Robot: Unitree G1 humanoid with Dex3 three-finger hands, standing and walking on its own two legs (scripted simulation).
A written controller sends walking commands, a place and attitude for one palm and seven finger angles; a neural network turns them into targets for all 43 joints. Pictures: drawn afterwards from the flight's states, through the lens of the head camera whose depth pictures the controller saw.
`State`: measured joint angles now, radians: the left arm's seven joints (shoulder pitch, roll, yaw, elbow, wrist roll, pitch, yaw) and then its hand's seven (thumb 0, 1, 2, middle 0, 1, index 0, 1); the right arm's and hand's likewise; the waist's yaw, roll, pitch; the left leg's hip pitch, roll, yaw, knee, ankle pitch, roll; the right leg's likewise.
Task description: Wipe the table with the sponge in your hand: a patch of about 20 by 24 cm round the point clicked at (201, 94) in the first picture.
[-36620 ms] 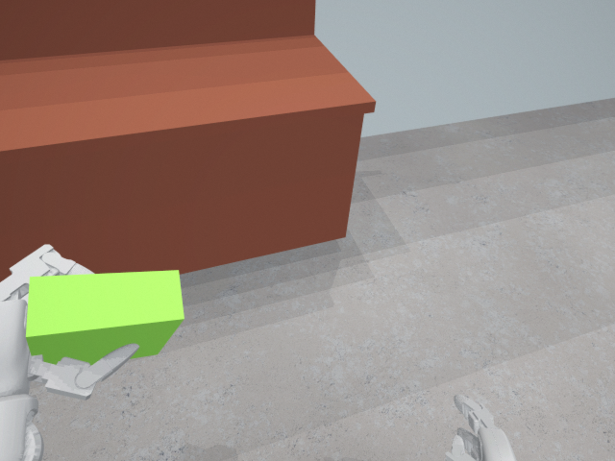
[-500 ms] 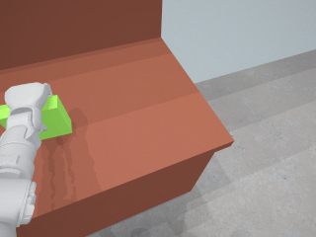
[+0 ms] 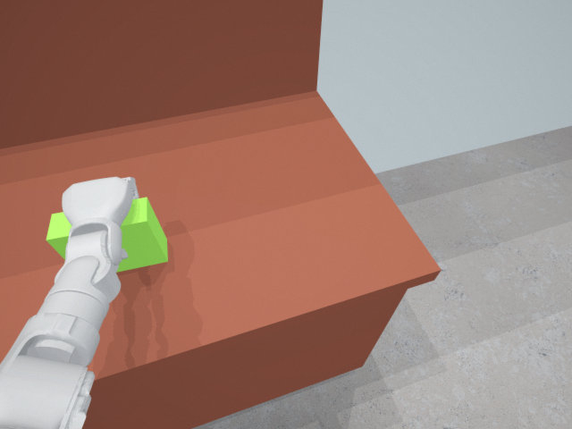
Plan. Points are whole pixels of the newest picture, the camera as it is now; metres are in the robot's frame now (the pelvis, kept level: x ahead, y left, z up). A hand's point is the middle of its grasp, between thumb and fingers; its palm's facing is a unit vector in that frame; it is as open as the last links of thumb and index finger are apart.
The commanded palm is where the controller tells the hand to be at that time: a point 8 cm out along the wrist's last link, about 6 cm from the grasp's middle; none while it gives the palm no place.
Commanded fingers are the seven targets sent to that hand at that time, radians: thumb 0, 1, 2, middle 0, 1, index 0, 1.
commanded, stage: wipe back along the middle lane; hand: left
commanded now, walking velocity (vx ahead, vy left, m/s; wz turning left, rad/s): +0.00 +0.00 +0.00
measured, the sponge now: (118, 246) +0.39 +0.31 +0.00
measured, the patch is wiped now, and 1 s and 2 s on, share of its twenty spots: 0.70 0.75 0.85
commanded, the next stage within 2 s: slide across to the third lane in 0.92 s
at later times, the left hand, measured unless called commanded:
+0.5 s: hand (117, 248) +0.35 +0.27 +0.05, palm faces -0.05 +0.00 -1.00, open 9.4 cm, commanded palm +0.31 +0.26 +0.08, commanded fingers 0.00 0.10 1.30 -1.20 -1.60 -1.20 -1.60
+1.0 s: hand (117, 272) +0.31 +0.26 +0.05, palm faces -0.02 -0.01 -1.00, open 9.4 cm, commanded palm +0.28 +0.25 +0.07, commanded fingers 0.00 0.10 1.30 -1.20 -1.60 -1.20 -1.60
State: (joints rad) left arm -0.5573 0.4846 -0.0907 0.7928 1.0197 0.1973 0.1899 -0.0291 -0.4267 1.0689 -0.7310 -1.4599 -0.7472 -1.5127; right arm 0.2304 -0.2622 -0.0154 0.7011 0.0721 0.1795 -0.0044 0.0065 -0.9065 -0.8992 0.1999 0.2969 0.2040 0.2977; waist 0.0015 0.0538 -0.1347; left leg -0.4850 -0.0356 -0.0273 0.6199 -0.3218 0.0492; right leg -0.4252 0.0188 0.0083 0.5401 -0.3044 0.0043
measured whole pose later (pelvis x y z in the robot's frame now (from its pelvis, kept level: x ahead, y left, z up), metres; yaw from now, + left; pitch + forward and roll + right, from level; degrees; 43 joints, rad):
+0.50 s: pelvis +0.01 -0.02 +0.01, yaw +0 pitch +8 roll -1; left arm -0.30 0.47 -0.08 0.54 0.98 0.21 0.18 0.00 -0.42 1.06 -0.73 -1.46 -0.75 -1.50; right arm 0.19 -0.28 -0.01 0.68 0.09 0.16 -0.01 0.01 -0.91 -0.90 0.20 0.30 0.20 0.30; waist 0.02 0.08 -0.12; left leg -0.38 -0.02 -0.03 0.56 -0.31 0.03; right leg -0.33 0.03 0.01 0.50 -0.30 -0.01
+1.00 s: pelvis +0.00 -0.02 +0.01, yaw +0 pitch +5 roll -1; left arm -0.18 0.41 -0.12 0.38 0.99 0.28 0.20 0.02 -0.42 1.06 -0.71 -1.48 -0.76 -1.49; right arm 0.13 -0.26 0.00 0.67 0.09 0.14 -0.01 0.01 -0.91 -0.90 0.20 0.30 0.20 0.30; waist 0.05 0.08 -0.10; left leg -0.34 -0.03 -0.02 0.56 -0.30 0.03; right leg -0.30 0.03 0.01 0.52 -0.30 -0.01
